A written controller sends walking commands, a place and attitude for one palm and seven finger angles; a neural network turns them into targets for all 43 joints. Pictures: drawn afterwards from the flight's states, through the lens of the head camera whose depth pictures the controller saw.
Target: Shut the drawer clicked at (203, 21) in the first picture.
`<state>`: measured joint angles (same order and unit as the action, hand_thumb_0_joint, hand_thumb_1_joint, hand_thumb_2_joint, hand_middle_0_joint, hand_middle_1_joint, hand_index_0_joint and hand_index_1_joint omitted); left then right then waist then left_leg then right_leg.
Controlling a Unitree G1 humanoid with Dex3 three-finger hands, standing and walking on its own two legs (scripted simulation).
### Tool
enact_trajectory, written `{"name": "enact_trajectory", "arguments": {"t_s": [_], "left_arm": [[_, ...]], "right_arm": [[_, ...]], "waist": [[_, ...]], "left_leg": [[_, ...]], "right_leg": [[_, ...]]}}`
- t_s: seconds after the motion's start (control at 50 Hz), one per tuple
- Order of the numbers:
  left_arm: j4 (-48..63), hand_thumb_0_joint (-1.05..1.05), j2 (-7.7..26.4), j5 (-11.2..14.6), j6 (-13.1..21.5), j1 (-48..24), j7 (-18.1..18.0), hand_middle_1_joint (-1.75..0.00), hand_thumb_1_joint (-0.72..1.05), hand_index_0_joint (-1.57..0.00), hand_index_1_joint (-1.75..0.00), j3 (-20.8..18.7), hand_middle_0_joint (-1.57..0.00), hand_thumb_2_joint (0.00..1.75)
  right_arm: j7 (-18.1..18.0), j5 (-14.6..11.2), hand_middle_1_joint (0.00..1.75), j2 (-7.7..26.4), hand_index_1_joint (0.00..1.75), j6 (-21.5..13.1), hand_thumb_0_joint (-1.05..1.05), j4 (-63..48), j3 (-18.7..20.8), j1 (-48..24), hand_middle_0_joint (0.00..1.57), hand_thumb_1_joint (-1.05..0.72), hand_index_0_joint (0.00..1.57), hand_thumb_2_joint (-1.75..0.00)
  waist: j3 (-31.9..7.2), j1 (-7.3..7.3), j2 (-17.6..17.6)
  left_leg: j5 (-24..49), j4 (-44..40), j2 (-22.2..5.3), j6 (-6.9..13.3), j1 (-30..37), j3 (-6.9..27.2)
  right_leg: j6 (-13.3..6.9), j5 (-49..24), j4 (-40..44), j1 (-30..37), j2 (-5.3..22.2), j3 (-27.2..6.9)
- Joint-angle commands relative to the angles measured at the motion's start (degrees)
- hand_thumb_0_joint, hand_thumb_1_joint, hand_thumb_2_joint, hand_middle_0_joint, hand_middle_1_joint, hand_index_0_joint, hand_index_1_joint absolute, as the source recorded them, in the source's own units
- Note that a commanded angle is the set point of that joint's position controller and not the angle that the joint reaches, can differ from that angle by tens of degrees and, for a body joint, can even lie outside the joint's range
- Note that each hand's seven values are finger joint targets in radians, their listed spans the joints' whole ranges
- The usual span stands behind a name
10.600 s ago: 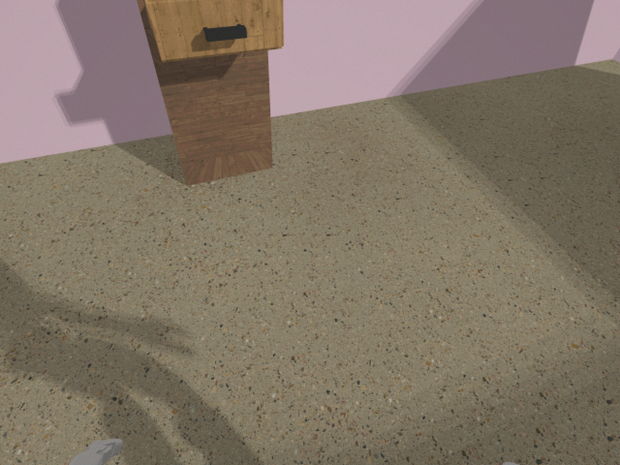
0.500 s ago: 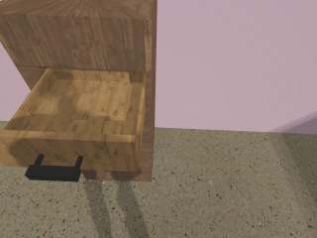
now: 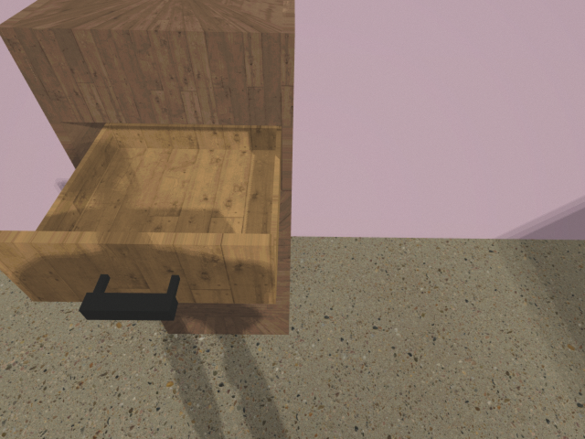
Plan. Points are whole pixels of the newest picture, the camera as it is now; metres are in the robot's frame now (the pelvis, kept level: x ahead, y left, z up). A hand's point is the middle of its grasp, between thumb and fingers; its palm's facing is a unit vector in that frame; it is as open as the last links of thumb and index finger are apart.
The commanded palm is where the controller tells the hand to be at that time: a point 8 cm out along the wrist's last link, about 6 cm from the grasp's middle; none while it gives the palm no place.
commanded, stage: look again from close up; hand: left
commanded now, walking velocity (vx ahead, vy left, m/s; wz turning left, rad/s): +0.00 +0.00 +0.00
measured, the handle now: (135, 293) +0.29 +0.25 +0.04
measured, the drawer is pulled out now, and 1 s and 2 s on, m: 0.27 0.27 0.27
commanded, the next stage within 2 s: raise the hand and make a fist in 0.14 s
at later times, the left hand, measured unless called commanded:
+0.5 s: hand (164, 391) +0.18 +0.18 +0.00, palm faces +0.21 -0.97 -0.08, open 7.0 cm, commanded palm +0.09 +0.23 -0.03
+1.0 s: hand (139, 406) +0.15 +0.19 +0.03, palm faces +0.04 -1.00 -0.05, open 4.2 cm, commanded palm +0.09 +0.25 +0.04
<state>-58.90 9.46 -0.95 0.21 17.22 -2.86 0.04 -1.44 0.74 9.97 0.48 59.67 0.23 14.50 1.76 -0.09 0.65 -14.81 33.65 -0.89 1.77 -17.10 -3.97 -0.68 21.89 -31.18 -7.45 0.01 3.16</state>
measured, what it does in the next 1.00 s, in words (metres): stands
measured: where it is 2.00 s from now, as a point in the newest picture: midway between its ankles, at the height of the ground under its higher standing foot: outside the picture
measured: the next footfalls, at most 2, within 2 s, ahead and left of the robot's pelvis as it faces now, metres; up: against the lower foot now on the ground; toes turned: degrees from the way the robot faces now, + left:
none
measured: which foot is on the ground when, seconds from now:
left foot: down 0.00-1.00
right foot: down 0.00-1.00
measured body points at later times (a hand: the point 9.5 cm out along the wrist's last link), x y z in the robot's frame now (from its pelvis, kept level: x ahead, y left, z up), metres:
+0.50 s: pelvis -0.03 -0.01 -0.02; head -0.03 -0.02 +0.43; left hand +0.16 +0.23 +0.01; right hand +0.13 -0.26 -0.11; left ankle +0.04 +0.10 -0.73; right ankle -0.05 -0.11 -0.73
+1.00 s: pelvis -0.03 -0.03 -0.04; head -0.01 -0.03 +0.41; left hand +0.15 +0.24 +0.03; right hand +0.14 -0.25 -0.12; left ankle +0.04 +0.10 -0.73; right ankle -0.05 -0.11 -0.73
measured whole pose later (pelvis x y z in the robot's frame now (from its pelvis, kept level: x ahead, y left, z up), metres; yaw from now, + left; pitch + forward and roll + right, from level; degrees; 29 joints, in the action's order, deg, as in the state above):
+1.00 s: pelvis -0.03 -0.03 -0.04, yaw +1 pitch +7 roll -1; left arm 5.7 15.7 19.8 13.3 29.9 19.1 -15.4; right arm -4.6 -3.2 10.0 -11.6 34.7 -0.4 14.4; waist -6.6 0.3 2.2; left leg -19.7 52.0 -3.6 -0.5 -39.1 -0.7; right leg -2.8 29.0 -51.3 -29.2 -2.1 5.9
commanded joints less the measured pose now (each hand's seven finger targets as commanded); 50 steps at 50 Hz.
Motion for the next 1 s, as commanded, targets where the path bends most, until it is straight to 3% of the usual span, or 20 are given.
{"name": "enact_trajectory", "arguments": {"t_s": [0.0, 0.06, 0.2, 0.22, 0.24, 0.26, 0.28, 0.3, 0.32, 0.36, 0.4, 0.46, 0.56, 0.6, 0.64, 0.7, 0.76, 0.84, 0.88, 0.98], "left_arm": [[1.5, 0.00, 5.0, 0.0, 0.2, 3.9, 0.3, -0.30, 0.90, -0.20, -0.30, -0.9, -0.20, 0.90], [1.3, 0.00, 5.4, 0.0, 0.2, 4.6, 0.6, -0.30, 0.90, -0.20, -0.30, -0.8, -0.20, 0.90], [0.2, 0.00, 5.6, 0.0, 0.8, 5.4, 0.8, -0.30, 0.90, -0.20, -0.30, -0.5, -0.20, 0.90], [-0.8, 0.00, 5.5, -0.8, 1.6, 8.2, -1.1, -0.30, 0.90, -0.20, -0.30, -0.1, -0.20, 0.90], [89.6, 0.00, 20.5, 10.9, 14.1, -33.5, -1.8, -0.32, 0.90, -0.22, -0.32, -9.2, -0.22, 0.90], [78.4, 0.00, 18.5, 6.7, 11.8, -7.8, -4.2, -0.34, 0.90, -0.24, -0.34, -9.4, -0.24, 0.90], [74.4, 0.00, 13.2, 7.7, 9.2, -5.1, -7.7, -0.37, 0.90, -0.26, -0.37, -6.3, -0.26, 0.90], [57.2, 0.00, -1.6, 7.2, 3.3, 13.2, -6.9, -0.39, 0.90, -0.28, -0.39, 2.5, -0.28, 0.90], [68.7, 0.00, 1.0, 10.9, 4.7, 4.8, -5.7, -0.41, 0.90, -0.30, -0.41, 0.5, -0.30, 0.90], [66.0, 0.00, 4.9, 9.5, 10.0, 6.0, -3.8, -0.45, 0.90, -0.34, -0.45, -4.3, -0.34, 0.90], [55.3, 0.00, 1.8, 10.3, 15.6, 17.3, 0.3, -0.50, 0.90, -0.38, -0.50, -6.2, -0.38, 0.90], [50.6, 0.00, 1.8, 14.1, 26.3, 27.7, 11.4, -0.56, 0.90, -0.44, -0.56, -10.3, -0.44, 0.90], [75.4, 0.00, 14.2, 16.8, 39.9, 15.8, 19.1, -0.67, 0.90, -0.54, -0.67, -19.2, -0.54, 0.90], [81.1, 0.00, 13.8, 18.1, 39.9, 12.7, 17.5, -0.71, 0.90, -0.58, -0.71, -19.3, -0.58, 0.90], [80.5, 0.00, 11.1, 19.5, 39.0, 7.8, 17.2, -0.75, 0.90, -0.62, -0.75, -16.7, -0.62, 0.90], [75.4, 0.00, 10.5, 20.2, 34.7, 4.4, 20.3, -0.82, 0.90, -0.68, -0.82, -13.7, -0.68, 0.90], [72.3, 0.00, 12.8, 20.4, 27.4, 3.4, 25.2, -0.88, 0.90, -0.74, -0.88, -12.5, -0.74, 0.90], [72.6, 0.00, 17.3, 21.0, 18.4, 8.3, 26.0, -0.97, 0.90, -0.82, -0.97, -20.0, -0.82, 0.90], [72.9, 0.00, 18.1, 22.1, 16.5, 12.4, 23.4, -1.01, 0.90, -0.86, -1.01, -25.2, -0.86, 0.90], [76.1, 0.00, 13.9, 23.0, 17.8, 23.7, 18.7, -1.12, 0.90, -0.96, -1.12, -26.2, -0.96, 0.90]], "right_arm": [[0.1, 0.5, 0.30, 6.3, 0.30, -1.4, 0.00, -2.6, 0.6, 2.7, 0.20, -0.90, 0.20, -0.90], [0.2, 0.5, 0.30, 7.0, 0.30, -1.4, 0.00, -2.8, 0.8, 2.1, 0.20, -0.90, 0.20, -0.90], [0.3, 0.1, 0.30, 6.5, 0.30, -1.9, 0.00, -1.1, 0.4, 3.0, 0.20, -0.90, 0.20, -0.90], [0.6, -0.3, 0.30, 7.4, 0.30, -1.6, 0.00, -4.7, 0.8, -2.5, 0.20, -0.90, 0.20, -0.90], [-2.2, -3.4, 0.30, 15.9, 0.30, -10.6, 0.00, -24.6, 3.0, 0.6, 0.20, -0.90, 0.20, -0.90], [-4.1, -3.0, 0.30, 10.4, 0.30, -16.4, 0.00, -20.0, -0.2, -2.7, 0.20, -0.90, 0.20, -0.90], [-4.6, -3.2, 0.30, 10.7, 0.30, -18.2, 0.00, -16.7, 1.0, -4.4, 0.20, -0.90, 0.20, -0.90], [-3.3, -3.7, 0.30, 8.2, 0.30, -18.2, 0.00, -15.2, 0.8, -2.3, 0.20, -0.90, 0.20, -0.90], [-3.3, -4.2, 0.30, 10.4, 0.30, -18.1, 0.00, -19.3, 1.3, -2.7, 0.20, -0.90, 0.20, -0.90], [-3.7, -2.9, 0.30, 11.0, 0.30, -18.4, 0.00, -21.9, 2.5, -4.3, 0.20, -0.90, 0.20, -0.90], [-2.4, -1.7, 0.30, 10.5, 0.30, -17.4, 0.00, -24.3, 3.5, -5.5, 0.20, -0.90, 0.20, -0.90], [-0.2, -1.3, 0.30, 10.0, 0.30, -15.6, 0.00, -28.3, 5.1, -9.4, 0.20, -0.90, 0.20, -0.90], [0.7, -1.3, 0.30, 8.6, 0.30, -16.4, 0.00, -35.1, 5.5, -9.2, 0.20, -0.90, 0.20, -0.90], [-0.1, -1.3, 0.30, 8.4, 0.30, -16.0, 0.00, -35.3, 5.1, -8.7, 0.20, -0.90, 0.20, -0.90], [-1.1, -1.9, 0.30, 8.5, 0.30, -16.2, 0.00, -34.8, 4.3, -8.1, 0.20, -0.90, 0.20, -0.90], [-2.7, -2.8, 0.30, 9.9, 0.30, -16.4, 0.00, -34.2, 3.6, -7.2, 0.20, -0.90, 0.20, -0.90], [-4.4, -3.7, 0.30, 11.3, 0.30, -16.7, 0.00, -35.1, 2.9, -6.8, 0.20, -0.90, 0.20, -0.90], [-5.0, -4.1, 0.30, 10.3, 0.30, -16.6, 0.00, -36.1, 2.5, -7.6, 0.20, -0.90, 0.20, -0.90], [-4.7, -3.9, 0.30, 9.1, 0.30, -16.3, 0.00, -35.8, 2.6, -9.0, 0.20, -0.90, 0.20, -0.90], [-3.3, -3.9, 0.30, 7.2, 0.30, -16.0, 0.00, -35.9, 3.4, -9.5, 0.20, -0.90, 0.20, -0.90]], "waist": [[4.8, 0.03, 1.7], [3.6, -0.52, 1.2], [0.8, -0.65, -0.8], [6.2, -2.33, -6.0], [-25.5, 7.41, 7.7], [-26.8, -0.29, 16.6], [-22.1, 1.37, 13.3], [-11.8, 1.98, 9.6], [-6.3, 2.28, 6.8], [-1.6, 3.55, -2.6], [-0.7, 0.48, -11.6], [-4.6, -3.65, -16.7], [-23.6, -3.82, 10.6], [-21.4, -1.76, 13.0], [-14.8, 2.00, 9.7], [-6.8, 4.79, 2.4], [-8.3, 3.88, -0.8], [-14.6, -0.42, 0.3], [-16.3, -2.93, -0.3], [-15.0, -4.85, -2.8]], "left_leg": [[-5.4, -13.6, -5.9, 2.2, -0.2, 10.3], [-10.7, -16.5, -6.3, 2.3, -1.2, 11.3], [-2.9, -14.8, -5.6, 2.0, 2.1, 9.2], [1.7, -3.3, -4.5, -0.7, -1.6, 5.3], [11.0, -6.8, 1.0, 0.5, 18.2, 4.2], [12.9, -8.9, -1.9, 0.1, 23.9, 4.6], [7.6, -10.5, -2.4, -1.9, 16.7, 5.4], [2.2, -11.1, -2.9, -0.9, 11.6, 6.6], [-1.9, -10.4, -2.2, -0.9, 6.1, 7.9], [-4.2, -5.5, -0.5, -0.5, -0.5, 7.4], [-0.1, 0.4, 0.2, -1.0, -6.6, 5.8], [1.6, 8.4, 0.7, -1.9, -16.3, 3.9], [6.4, 17.6, 0.8, -0.6, -12.5, 2.1], [4.0, 18.6, 0.3, -0.1, -12.1, 3.1], [-1.7, 20.1, 0.2, 0.3, -15.3, 4.4], [-8.5, 22.3, -0.1, 0.6, -20.2, 5.5], [-8.7, 21.2, -0.1, 1.1, -20.3, 6.0], [-2.6, 17.6, -0.1, 1.1, -16.3, 6.7], [1.2, 15.4, -0.1, 0.7, -14.0, 7.0], [7.6, 12.3, 0.2, 0.1, -11.5, 6.2]], "right_leg": [[-2.0, 0.8, 6.6, -7.7, 3.1, -4.2], [-1.9, 0.9, 6.6, -6.6, 3.2, -3.9], [-1.8, -3.2, 8.5, -5.8, 4.6, -5.2], [-1.4, -12.6, 13.0, -8.1, 6.7, -7.9], [-1.7, -17.5, 5.0, -7.6, 1.9, -1.4], [-2.2, -11.6, 0.1, -8.4, 0.0, 0.2], [-1.8, -6.5, -0.1, -9.6, -0.1, 1.5], [-1.3, -5.0, -0.7, -14.7, 0.1, 2.3], [-0.9, -5.0, 0.4, -14.4, 0.4, 3.0], [-0.3, -1.6, 1.3, -20.0, -0.3, 3.3], [-0.3, -0.2, -1.8, -24.8, -1.1, 4.0], [-0.2, -4.5, -10.0, -27.3, -1.0, 2.4], [-0.7, -10.5, -16.9, -26.6, 0.0, -3.8], [-1.0, -5.6, -16.1, -29.7, -0.6, -3.9], [-0.2, 1.1, -12.9, -34.1, -0.2, -5.4], [1.2, 13.1, -6.6, -37.6, 0.9, -10.1], [2.3, 16.1, -3.4, -33.9, 1.7, -12.7], [3.4, 2.3, -4.7, -25.6, 2.8, -11.5], [3.4, -4.7, -6.3, -21.7, 2.1, -8.8], [3.6, -20.1, -9.2, -18.8, 0.9, -3.8]]}}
